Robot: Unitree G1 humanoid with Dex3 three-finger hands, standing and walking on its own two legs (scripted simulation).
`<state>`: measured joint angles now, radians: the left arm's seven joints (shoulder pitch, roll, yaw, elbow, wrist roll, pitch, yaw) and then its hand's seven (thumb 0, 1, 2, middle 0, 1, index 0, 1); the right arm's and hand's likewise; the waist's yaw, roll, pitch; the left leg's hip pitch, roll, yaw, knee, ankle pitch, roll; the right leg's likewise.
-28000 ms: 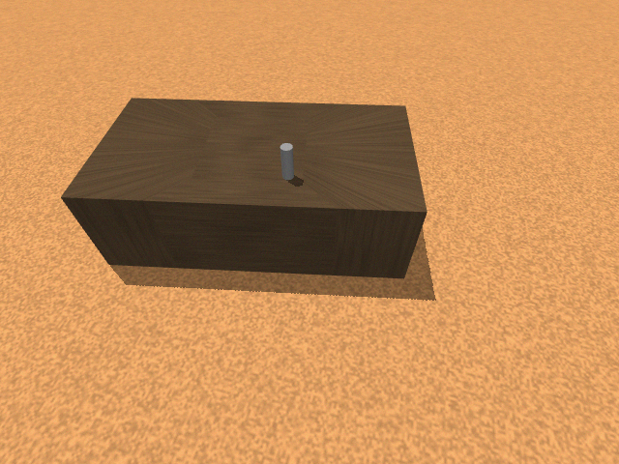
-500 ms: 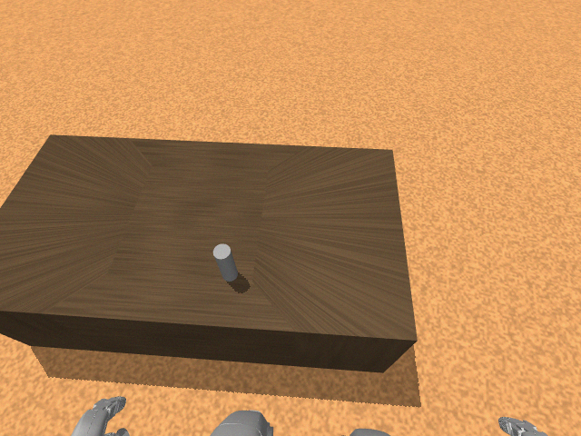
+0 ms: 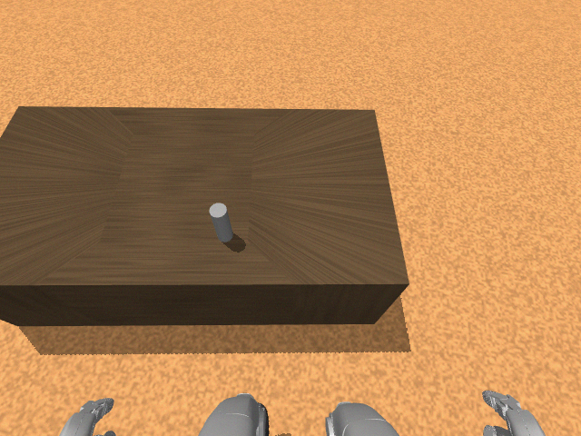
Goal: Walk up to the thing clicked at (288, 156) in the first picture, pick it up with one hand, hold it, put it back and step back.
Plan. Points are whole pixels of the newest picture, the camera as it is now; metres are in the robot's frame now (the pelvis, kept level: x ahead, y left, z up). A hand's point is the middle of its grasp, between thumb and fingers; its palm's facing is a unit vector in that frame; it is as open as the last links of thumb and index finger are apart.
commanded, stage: step back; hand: left
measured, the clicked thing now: (221, 223) +0.57 +0.20 -0.31
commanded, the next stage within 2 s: none
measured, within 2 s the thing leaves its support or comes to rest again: neither
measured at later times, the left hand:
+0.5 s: hand out of the picture -0.01 +0.27 -0.15, palm faces +0.08 -0.92 -0.38, open 7.4 cm
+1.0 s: hand out of the picture -0.19 +0.23 -0.13, palm faces +0.04 -0.90 -0.44, open 7.4 cm
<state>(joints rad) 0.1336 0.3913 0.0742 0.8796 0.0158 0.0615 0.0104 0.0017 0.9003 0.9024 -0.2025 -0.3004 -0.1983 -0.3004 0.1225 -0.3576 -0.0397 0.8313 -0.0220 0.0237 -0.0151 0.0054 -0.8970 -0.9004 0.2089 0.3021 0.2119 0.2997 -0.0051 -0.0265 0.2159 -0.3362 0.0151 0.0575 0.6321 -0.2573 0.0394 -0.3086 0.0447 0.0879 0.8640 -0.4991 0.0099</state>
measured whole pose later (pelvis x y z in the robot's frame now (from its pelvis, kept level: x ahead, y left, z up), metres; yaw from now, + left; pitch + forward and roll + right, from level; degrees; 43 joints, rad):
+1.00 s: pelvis -0.27 -0.05 +0.00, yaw +3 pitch -2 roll +1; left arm 0.19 0.36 0.06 0.80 0.05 0.04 0.02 0.00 0.90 0.90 -0.21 -0.30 -0.20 -0.30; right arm 0.17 -0.42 -0.05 0.85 -0.01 0.05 -0.03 0.01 -0.90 -0.90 0.21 0.30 0.21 0.30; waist 0.02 0.02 0.16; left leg -0.43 -0.10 -0.10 1.06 -0.52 -0.01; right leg -0.32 -0.03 0.01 0.65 -0.30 -0.02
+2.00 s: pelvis -0.55 -0.09 +0.01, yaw +7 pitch -4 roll +1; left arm 0.23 0.40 0.07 0.97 0.02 0.01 -0.02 0.00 0.90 0.90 -0.20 -0.30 -0.20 -0.30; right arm 0.21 -0.35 -0.04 0.99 -0.05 0.01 0.02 0.01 -0.90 -0.90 0.21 0.30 0.21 0.30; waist 0.01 -0.03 0.05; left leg -0.20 -0.01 -0.01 0.56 -0.31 0.02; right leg -0.33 -0.02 0.01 0.77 -0.45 -0.02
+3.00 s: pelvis -0.51 -0.07 +0.02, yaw +6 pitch -3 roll +0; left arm 0.05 0.34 0.00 1.11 0.01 -0.02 0.00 0.00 0.90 0.90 -0.20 -0.30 -0.20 -0.30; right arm 0.04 -0.35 -0.02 1.12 -0.01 -0.01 0.01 0.01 -0.90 -0.90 0.20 0.30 0.21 0.30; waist -0.01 0.00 0.08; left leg -0.11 0.02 0.03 0.35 -0.19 -0.01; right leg -0.08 -0.02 0.01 0.35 -0.22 0.02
